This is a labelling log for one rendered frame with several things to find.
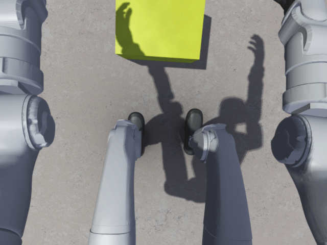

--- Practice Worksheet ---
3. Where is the carton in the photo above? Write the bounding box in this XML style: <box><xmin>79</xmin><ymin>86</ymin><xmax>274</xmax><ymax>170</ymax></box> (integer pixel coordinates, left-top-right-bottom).
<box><xmin>115</xmin><ymin>0</ymin><xmax>205</xmax><ymax>63</ymax></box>

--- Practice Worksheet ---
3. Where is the robot left upper arm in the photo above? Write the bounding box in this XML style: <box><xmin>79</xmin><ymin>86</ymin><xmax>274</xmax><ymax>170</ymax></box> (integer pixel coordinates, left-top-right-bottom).
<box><xmin>0</xmin><ymin>94</ymin><xmax>55</xmax><ymax>245</ymax></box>

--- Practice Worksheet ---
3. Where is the robot left foot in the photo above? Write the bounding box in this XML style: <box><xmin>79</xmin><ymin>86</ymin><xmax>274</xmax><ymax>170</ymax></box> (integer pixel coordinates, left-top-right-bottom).
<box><xmin>128</xmin><ymin>112</ymin><xmax>145</xmax><ymax>155</ymax></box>

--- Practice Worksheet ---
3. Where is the robot foot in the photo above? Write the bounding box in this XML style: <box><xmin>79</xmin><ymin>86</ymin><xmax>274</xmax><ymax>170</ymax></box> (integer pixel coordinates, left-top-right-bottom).
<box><xmin>183</xmin><ymin>109</ymin><xmax>203</xmax><ymax>155</ymax></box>
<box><xmin>128</xmin><ymin>112</ymin><xmax>145</xmax><ymax>155</ymax></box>

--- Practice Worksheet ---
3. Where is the robot right foot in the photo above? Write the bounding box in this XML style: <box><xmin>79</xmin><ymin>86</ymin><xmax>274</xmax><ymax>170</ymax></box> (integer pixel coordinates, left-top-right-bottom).
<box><xmin>183</xmin><ymin>109</ymin><xmax>203</xmax><ymax>155</ymax></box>

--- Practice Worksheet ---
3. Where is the robot right upper arm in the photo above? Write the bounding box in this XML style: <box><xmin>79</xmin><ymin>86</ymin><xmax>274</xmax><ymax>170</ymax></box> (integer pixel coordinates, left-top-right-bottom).
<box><xmin>271</xmin><ymin>114</ymin><xmax>327</xmax><ymax>245</ymax></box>

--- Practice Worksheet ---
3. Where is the robot right hand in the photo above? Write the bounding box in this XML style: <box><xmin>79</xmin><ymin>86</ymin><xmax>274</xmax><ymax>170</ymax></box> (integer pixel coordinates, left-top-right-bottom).
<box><xmin>274</xmin><ymin>0</ymin><xmax>295</xmax><ymax>15</ymax></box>

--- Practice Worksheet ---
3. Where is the robot right forearm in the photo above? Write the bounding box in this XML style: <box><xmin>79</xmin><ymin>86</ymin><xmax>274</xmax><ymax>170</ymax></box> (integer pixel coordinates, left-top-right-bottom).
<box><xmin>278</xmin><ymin>0</ymin><xmax>327</xmax><ymax>117</ymax></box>

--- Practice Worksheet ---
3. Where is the robot left forearm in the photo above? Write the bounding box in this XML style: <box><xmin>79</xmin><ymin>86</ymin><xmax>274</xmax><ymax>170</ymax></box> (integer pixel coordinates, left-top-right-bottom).
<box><xmin>0</xmin><ymin>0</ymin><xmax>48</xmax><ymax>95</ymax></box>

